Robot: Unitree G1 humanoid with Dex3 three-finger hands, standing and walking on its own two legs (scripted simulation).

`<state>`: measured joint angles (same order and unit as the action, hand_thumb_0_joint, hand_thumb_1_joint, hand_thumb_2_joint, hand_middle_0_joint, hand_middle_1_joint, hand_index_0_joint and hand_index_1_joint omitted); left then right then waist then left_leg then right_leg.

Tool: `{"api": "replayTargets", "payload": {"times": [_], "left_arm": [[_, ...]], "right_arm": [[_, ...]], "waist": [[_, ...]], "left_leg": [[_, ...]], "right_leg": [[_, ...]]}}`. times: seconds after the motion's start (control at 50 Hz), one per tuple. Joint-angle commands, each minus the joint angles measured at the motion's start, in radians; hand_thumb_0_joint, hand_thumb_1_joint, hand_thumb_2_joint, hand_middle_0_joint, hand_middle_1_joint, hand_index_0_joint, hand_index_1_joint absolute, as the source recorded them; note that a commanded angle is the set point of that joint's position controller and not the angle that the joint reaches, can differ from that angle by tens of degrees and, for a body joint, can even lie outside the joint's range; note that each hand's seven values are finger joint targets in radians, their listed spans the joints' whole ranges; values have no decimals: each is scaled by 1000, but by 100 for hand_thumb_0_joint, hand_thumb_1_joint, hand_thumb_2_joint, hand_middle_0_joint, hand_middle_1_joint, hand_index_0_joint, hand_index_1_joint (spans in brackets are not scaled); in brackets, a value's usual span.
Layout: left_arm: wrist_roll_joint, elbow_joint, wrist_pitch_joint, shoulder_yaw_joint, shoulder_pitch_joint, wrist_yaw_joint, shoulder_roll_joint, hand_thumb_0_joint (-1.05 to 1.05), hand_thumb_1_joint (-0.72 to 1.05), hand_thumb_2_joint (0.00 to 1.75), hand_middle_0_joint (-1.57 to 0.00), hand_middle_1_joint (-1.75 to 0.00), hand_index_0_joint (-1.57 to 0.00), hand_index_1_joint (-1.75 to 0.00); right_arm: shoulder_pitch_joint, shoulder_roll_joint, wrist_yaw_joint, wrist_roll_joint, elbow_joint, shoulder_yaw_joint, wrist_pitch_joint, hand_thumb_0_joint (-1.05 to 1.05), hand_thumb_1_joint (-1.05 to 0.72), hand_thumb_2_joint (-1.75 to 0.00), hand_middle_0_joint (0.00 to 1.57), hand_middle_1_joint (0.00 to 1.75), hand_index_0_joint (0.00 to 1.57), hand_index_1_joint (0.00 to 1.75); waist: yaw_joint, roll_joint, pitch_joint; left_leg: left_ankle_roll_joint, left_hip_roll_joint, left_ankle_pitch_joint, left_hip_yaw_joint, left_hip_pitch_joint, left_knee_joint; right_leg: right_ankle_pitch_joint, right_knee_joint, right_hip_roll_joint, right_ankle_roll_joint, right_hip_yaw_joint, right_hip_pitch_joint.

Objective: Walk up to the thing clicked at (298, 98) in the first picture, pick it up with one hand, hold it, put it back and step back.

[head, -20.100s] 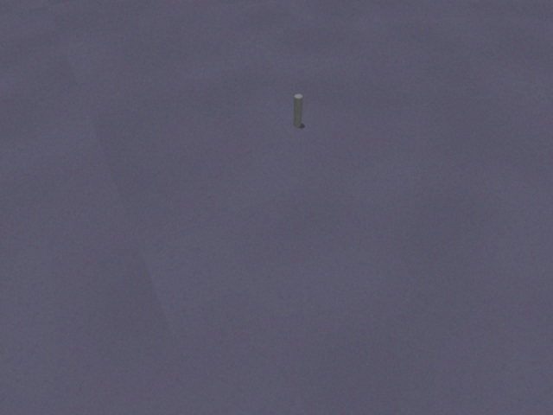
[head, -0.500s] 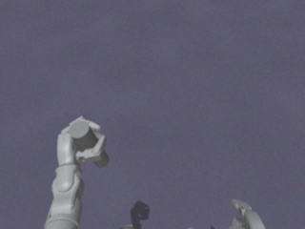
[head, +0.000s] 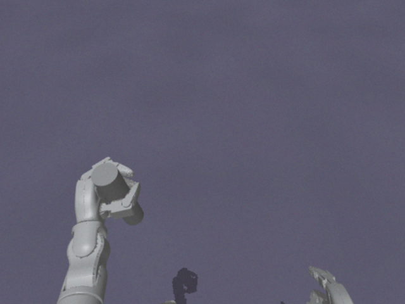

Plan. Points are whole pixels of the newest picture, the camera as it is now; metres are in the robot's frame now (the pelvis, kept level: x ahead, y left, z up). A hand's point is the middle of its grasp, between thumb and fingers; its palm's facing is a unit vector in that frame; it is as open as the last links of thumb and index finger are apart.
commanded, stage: hold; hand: left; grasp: from the side
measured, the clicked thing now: (121, 198) +0.33 +0.18 +0.01
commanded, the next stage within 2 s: crouch in 0.84 s
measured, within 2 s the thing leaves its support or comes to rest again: neither
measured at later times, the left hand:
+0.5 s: hand (121, 192) +0.32 +0.17 +0.05, palm faces +0.16 -0.99 -0.01, open 5.9 cm
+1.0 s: hand (122, 195) +0.32 +0.17 +0.04, palm faces +0.14 -0.99 -0.02, open 5.9 cm
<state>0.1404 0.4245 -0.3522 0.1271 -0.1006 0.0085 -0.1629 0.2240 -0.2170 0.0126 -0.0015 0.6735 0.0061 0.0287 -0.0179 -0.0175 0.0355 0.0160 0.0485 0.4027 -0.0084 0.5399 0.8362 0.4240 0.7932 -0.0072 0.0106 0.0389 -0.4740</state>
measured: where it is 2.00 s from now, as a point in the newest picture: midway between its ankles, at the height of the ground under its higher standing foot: outside the picture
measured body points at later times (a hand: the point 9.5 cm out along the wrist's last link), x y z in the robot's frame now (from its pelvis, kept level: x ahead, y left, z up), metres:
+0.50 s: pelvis -0.01 +0.00 +0.00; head +0.03 +0.01 +0.45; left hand +0.31 +0.22 +0.05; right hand +0.12 -0.24 -0.11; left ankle +0.01 +0.13 -0.70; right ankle -0.01 -0.13 -0.70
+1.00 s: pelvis -0.01 +0.00 +0.00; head +0.03 +0.01 +0.45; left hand +0.30 +0.22 +0.04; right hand +0.12 -0.24 -0.11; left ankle +0.01 +0.13 -0.70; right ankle -0.01 -0.13 -0.70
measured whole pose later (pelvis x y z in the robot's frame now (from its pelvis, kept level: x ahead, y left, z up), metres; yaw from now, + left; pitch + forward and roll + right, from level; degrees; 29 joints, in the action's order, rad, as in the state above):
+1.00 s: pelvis -0.01 +0.00 +0.00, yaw +0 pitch +6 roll -1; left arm 0.14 0.47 -0.36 0.12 -0.13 0.01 -0.17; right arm 0.22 -0.21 0.02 0.00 0.67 0.00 0.04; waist -0.02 -0.02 0.03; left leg 0.01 0.04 0.39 0.00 0.55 0.84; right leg 0.41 0.80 -0.01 0.01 0.03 -0.49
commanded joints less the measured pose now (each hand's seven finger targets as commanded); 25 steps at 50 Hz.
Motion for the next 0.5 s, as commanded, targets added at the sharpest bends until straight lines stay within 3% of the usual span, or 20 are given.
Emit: {"api": "replayTargets", "payload": {"times": [0.0, 0.1, 0.12, 0.14, 0.22, 0.26, 0.3, 0.36, 0.38, 0.4, 0.42, 0.48], "left_arm": [[25, -279, -105, 85, -350, 4, -147, 0, 56, 123, -127, -134, -128, -134], [23, -228, -111, 83, -302, 5, -128, 0, 58, 124, -129, -135, -130, -135], [20, -267, -118, 87, -333, 1, -150, 0, 56, 124, -130, -136, -131, -136], [19, -274, -122, 75, -326, -1, -143, 0, 57, 124, -129, -135, -130, -135], [21, -291, -118, 37, -333, -5, -115, 0, 55, 123, -130, -135, -130, -135], [26, -303, -118, 58, -372, -3, -137, 0, 55, 122, -129, -134, -129, -134], [30, -294, -116, 39, -396, 0, -114, 0, 54, 121, -128, -134, -129, -133], [25, -287, -117, 77, -381, 11, -149, 0, 54, 122, -128, -133, -128, -133], [22, -279, -117, 60, -393, 9, -135, 0, 53, 121, -128, -134, -129, -133], [20, -261, -113, 72, -340, 11, -137, 0, 53, 122, -127, -134, -128, -134], [20, -230, -110, 56, -323, 8, -117, 0, 55, 123, -128, -134, -129, -134], [20, -267, -117, 66, -378, 2, -140, 0, 54, 124, -130, -136, -131, -136]], "right_arm": [[-29, -125, 11, 0, -120, 47, 35, 0, -90, -90, 20, 30, 20, 30], [-37, -127, 8, -1, -127, 48, 30, 0, -91, -90, 20, 30, 20, 30], [-33, -129, 7, -2, -126, 51, 31, 0, -91, -90, 20, 30, 20, 30], [-27, -128, 4, -3, -125, 51, 30, 0, -91, -91, 20, 30, 20, 30], [-29, -131, 6, 0, -129, 52, 34, 0, -92, -91, 20, 30, 20, 30], [-25, -134, 10, 1, -123, 52, 35, 0, -91, -91, 20, 30, 20, 30], [-30, -127, 9, 2, -122, 46, 36, 0, -92, -91, 20, 30, 20, 30], [-33, -126, 11, 1, -122, 46, 38, 0, -91, -91, 20, 30, 20, 30], [-43, -125, 13, 1, -129, 44, 37, 0, -92, -91, 20, 30, 20, 30], [-40, -128, 13, 1, -131, 47, 38, 0, -91, -90, 20, 30, 20, 30], [-38, -125, 15, 2, -127, 45, 34, 0, -91, -91, 20, 30, 20, 30], [-48, -128, 11, 2, -128, 49, 38, 0, -91, -91, 20, 30, 20, 30]], "waist": [[-1, -15, 282], [3, -2, 276], [1, -13, 301], [1, -23, 334], [-13, -34, 313], [-18, -28, 321], [-24, -28, 269], [-3, -26, 292], [-13, -24, 264], [2, -13, 288], [-6, 7, 263], [-1, -36, 270]], "left_leg": [[-20, -28, -283, 3, -171, -107], [-20, -31, -289, 8, -161, -100], [-21, -30, -304, 6, -172, -97], [-22, -30, -332, 5, -188, -92], [-15, -24, -310, -1, -202, -103], [-18, -23, -303, -3, -207, -103], [-15, -23, -258, -4, -178, -112], [-17, -26, -254, -2, -175, -113], [-16, -29, -220, 2, -159, -117], [-16, -28, -232, 3, -168, -118], [-18, -32, -231, 8, -152, -113], [-14, -31, -219, 4, -159, -118]], "right_leg": [[-328, -102, 16, -9, 0, 75], [-336, -97, 16, -9, -1, 77], [-349, -93, 16, -9, -2, 85], [-373, -85, 16, -10, -3, 95], [-336, -86, 22, -14, 3, 62], [-335, -91, 20, -12, 2, 63], [-298, -92, 22, -15, 4, 41], [-293, -98, 19, -15, 2, 60], [-268, -101, 18, -15, -1, 51], [-278, -102, 19, -16, 2, 63], [-285, -105, 15, -12, -2, 68], [-264, -101, 17, -17, 0, 50]]}}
